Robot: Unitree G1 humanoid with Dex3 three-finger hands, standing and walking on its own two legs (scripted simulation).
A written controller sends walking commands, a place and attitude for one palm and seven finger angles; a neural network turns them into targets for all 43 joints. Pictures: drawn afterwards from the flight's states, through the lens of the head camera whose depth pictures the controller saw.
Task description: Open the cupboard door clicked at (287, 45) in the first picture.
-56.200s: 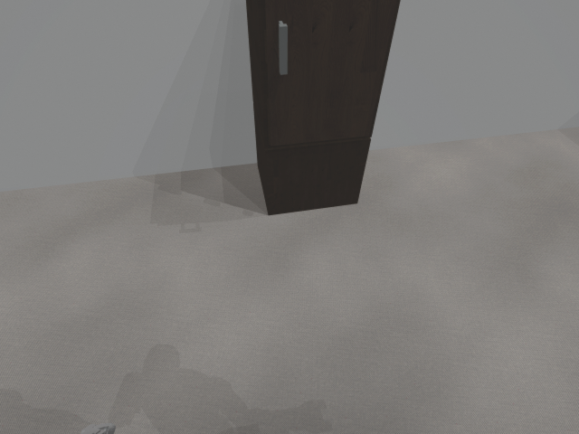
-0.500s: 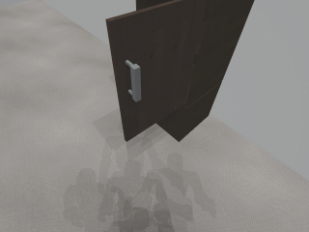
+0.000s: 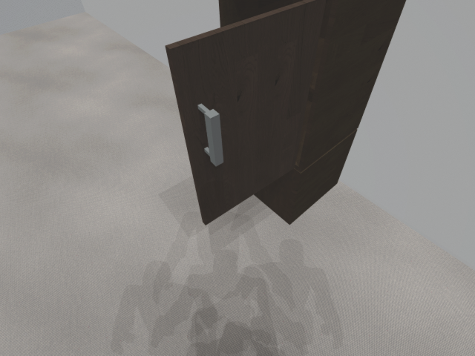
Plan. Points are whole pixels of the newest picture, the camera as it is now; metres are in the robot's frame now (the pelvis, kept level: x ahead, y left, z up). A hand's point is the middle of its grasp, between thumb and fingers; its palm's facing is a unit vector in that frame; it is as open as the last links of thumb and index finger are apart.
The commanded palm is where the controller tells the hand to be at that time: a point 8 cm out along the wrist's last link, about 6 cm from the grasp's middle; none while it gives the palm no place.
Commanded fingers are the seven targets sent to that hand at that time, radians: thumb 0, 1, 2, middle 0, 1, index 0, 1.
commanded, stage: let the arm hang, fingers relaxed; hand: left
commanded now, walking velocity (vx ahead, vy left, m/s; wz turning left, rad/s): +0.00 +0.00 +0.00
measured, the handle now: (209, 135) +0.57 +0.10 +0.04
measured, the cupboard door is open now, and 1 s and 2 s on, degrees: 86 86 86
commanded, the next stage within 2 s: look to check the result in 0.28 s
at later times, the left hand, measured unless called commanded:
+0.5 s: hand out of the picture +0.12 +0.22 -0.15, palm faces -0.04 -0.94 -0.34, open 7.4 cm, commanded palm none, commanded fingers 0.00 0.90 0.90 -0.20 -0.30 -0.20 -0.30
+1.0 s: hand out of the picture +0.11 +0.21 -0.15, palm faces -0.03 -0.95 -0.31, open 7.4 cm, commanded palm none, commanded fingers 0.00 0.90 0.90 -0.20 -0.30 -0.20 -0.30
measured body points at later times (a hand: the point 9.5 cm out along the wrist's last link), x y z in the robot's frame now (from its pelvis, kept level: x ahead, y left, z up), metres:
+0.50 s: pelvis +0.03 -0.02 +0.01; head +0.05 -0.03 +0.46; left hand +0.12 +0.27 -0.12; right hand +0.09 -0.31 -0.14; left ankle +0.06 +0.12 -0.74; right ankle +0.00 -0.11 -0.74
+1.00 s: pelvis +0.04 -0.02 +0.01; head +0.06 -0.03 +0.46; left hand +0.12 +0.26 -0.13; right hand +0.11 -0.30 -0.14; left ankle +0.06 +0.12 -0.74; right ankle +0.00 -0.11 -0.74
